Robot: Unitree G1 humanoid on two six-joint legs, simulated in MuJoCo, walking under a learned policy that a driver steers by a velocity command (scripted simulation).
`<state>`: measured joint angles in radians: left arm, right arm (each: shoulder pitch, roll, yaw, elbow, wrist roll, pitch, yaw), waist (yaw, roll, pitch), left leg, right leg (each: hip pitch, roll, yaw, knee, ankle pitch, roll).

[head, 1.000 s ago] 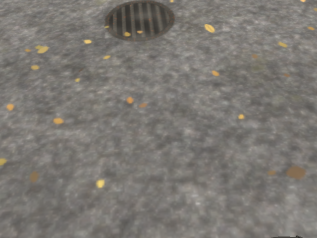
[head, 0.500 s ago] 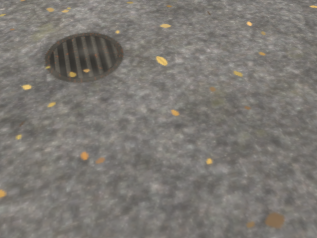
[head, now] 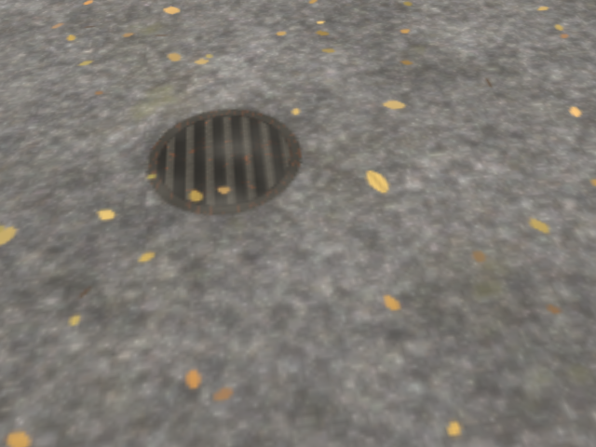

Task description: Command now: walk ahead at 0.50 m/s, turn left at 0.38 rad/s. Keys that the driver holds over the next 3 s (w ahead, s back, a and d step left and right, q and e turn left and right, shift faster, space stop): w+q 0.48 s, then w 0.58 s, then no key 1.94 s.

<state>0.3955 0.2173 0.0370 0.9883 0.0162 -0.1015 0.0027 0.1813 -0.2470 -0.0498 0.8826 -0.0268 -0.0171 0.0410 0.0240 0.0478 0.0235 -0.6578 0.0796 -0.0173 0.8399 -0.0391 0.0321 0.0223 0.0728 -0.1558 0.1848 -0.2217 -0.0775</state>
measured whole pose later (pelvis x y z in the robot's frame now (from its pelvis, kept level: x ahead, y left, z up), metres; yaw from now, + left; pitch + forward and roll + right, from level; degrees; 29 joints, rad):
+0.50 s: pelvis +0.27 +0.06 +0.00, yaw +17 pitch +1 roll +0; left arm 0.10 0.25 0.04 0.79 0.05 -0.03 -0.02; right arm 0.37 -0.26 -0.07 0.90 0.00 -0.04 0.01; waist -0.04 -0.03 0.04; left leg -0.10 -0.15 -0.07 0.30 -0.20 0.13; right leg -0.66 -0.13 0.04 0.89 -0.15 0.05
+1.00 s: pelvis +0.55 +0.09 +0.00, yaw +22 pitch +0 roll -1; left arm 0.38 0.23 0.04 0.92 0.01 -0.08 -0.01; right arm 0.21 -0.27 -0.04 0.83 -0.04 -0.03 0.03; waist 0.02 0.05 0.03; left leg -0.58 0.06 -0.03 0.97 -0.21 0.03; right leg -0.10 0.07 -0.05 0.26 -0.17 -0.08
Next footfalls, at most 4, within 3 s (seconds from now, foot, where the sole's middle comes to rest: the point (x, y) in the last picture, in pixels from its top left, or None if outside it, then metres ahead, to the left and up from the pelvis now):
0.18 left None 0.26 0.10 -0.78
0.72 right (318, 403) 0.60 0.02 -0.78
1.22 left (209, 336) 0.77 0.30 -0.78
1.60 right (291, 328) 0.80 0.09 -0.78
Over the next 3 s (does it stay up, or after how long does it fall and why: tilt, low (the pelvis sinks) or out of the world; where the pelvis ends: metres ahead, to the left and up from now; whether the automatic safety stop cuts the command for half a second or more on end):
stays up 0.76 0.19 0.00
